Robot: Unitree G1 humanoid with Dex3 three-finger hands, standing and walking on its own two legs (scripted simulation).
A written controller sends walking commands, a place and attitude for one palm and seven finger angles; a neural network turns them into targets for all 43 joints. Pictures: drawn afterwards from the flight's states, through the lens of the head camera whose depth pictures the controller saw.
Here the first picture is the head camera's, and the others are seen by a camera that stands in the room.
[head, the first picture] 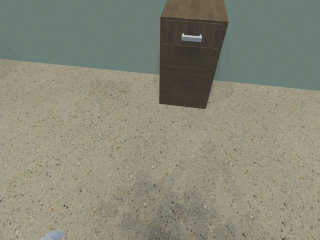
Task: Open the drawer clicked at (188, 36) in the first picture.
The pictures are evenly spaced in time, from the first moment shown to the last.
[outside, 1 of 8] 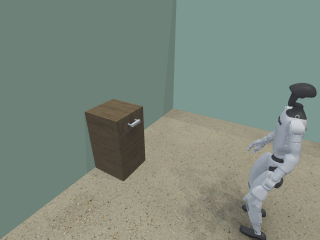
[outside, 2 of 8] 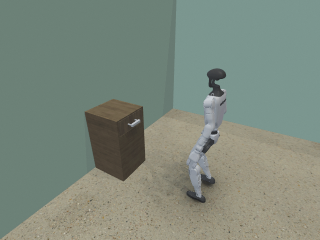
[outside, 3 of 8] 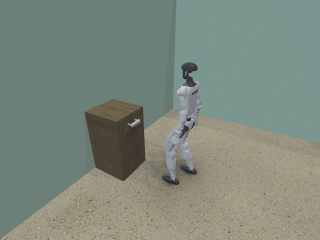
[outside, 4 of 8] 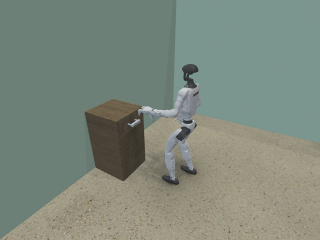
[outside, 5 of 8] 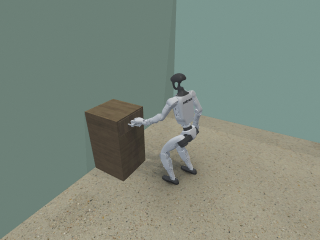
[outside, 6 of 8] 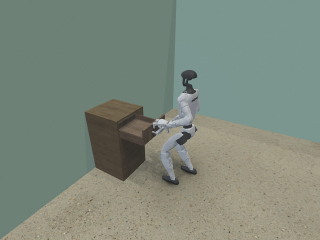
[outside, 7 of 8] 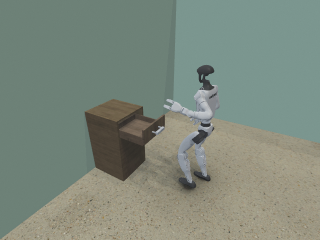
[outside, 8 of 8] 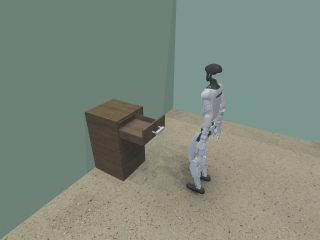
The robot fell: no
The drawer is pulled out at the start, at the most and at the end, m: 0.00 0.30 0.30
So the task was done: yes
